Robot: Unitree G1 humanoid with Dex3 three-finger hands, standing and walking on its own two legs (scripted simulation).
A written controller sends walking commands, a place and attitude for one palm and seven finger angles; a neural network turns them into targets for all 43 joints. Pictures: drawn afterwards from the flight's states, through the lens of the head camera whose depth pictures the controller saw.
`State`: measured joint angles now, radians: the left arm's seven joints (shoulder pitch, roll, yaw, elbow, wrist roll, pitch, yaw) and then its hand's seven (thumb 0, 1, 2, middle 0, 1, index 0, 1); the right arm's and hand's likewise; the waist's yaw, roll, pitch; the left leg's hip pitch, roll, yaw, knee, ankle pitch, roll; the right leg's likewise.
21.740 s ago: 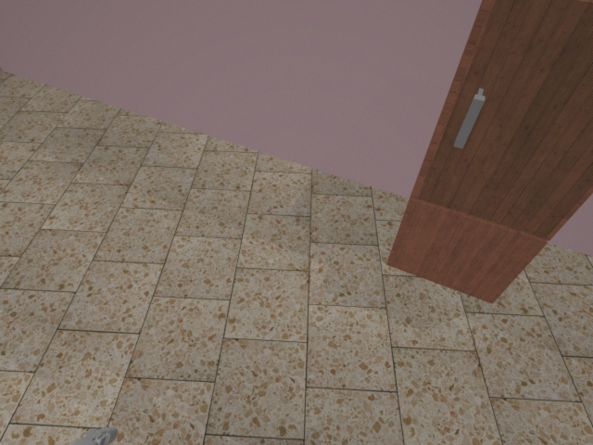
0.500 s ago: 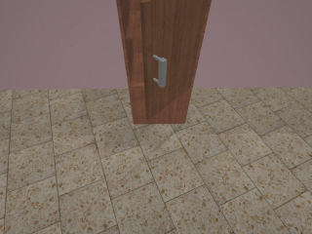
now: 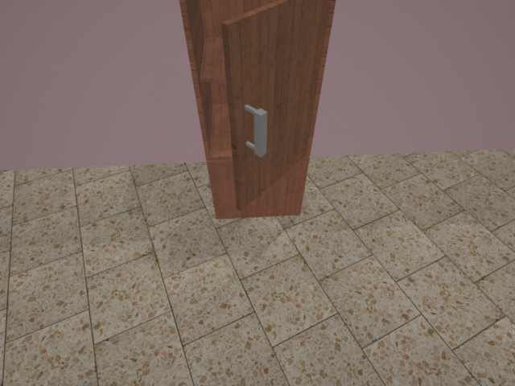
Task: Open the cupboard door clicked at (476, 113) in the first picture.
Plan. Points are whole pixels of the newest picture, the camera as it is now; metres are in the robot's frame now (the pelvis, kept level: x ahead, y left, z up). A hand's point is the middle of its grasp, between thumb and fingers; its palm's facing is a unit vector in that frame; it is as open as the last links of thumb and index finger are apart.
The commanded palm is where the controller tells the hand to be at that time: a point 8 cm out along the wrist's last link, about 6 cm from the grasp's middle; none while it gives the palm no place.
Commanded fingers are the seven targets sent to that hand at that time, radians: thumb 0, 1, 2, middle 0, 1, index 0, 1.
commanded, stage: let the arm hang, fingers relaxed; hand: left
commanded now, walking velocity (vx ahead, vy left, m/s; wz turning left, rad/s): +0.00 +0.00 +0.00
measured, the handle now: (254, 130) +0.72 +0.04 -0.03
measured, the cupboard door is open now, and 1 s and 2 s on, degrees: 45 45 45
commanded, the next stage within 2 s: look to check the result in 0.06 s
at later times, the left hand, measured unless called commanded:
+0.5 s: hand out of the picture +0.02 +0.20 -0.17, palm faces +0.01 -0.97 -0.25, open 7.4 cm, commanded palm none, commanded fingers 0.00 0.90 0.90 -0.20 -0.30 -0.20 -0.30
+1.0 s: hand out of the picture +0.07 +0.20 -0.17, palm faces -0.04 -0.96 -0.28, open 7.4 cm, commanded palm none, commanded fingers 0.00 0.90 0.90 -0.20 -0.30 -0.20 -0.30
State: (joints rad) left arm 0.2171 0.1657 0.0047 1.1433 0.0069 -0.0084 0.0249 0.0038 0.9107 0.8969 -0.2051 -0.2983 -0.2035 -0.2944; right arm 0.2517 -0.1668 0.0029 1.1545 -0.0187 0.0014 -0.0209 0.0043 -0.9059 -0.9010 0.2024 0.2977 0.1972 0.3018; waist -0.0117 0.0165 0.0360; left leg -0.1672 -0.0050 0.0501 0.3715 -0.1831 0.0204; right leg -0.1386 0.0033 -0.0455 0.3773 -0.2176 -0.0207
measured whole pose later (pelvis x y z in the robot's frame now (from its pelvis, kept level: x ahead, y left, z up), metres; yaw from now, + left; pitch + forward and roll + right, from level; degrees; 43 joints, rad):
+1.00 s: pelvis +0.01 -0.01 +0.00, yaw -4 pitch +0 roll +0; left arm 0.18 0.24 0.04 1.10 0.01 0.02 0.02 0.00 0.91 0.90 -0.20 -0.30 -0.20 -0.29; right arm 0.16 -0.23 -0.02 1.09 -0.02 0.02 -0.03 0.00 -0.91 -0.90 0.20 0.30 0.20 0.30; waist 0.01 0.02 0.06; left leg -0.17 0.04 0.11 0.42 -0.24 0.00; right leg -0.16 0.04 0.01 0.42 -0.25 -0.04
